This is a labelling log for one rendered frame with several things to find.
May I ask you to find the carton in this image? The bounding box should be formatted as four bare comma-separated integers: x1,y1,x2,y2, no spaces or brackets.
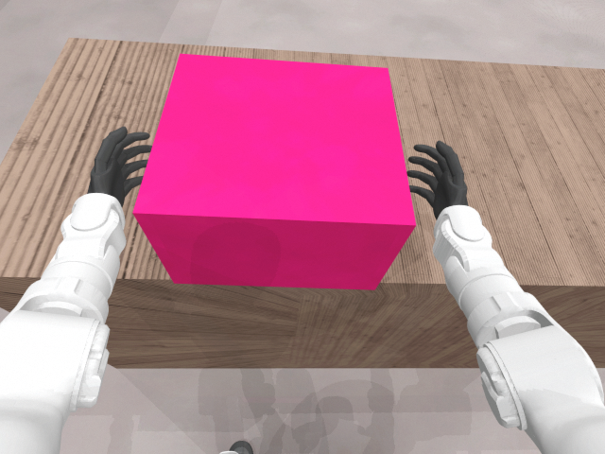
132,54,416,290

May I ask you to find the robot right hand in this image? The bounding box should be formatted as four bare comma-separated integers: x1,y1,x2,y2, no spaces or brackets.
406,141,468,219

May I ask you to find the pedestal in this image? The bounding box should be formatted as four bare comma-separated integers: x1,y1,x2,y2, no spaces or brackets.
0,38,605,369

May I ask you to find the robot left upper arm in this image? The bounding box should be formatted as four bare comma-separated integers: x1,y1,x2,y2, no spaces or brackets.
0,310,110,454

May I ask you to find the right robot forearm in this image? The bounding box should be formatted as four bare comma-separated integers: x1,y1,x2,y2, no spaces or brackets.
433,205,604,405

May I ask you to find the robot left hand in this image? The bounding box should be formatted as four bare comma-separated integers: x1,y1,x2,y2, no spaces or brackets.
87,127,152,207

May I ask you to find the robot right upper arm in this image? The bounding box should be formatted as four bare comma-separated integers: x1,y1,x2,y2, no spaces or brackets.
476,325,605,454

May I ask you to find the left robot forearm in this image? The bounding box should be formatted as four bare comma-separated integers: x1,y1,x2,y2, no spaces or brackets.
0,193,127,334

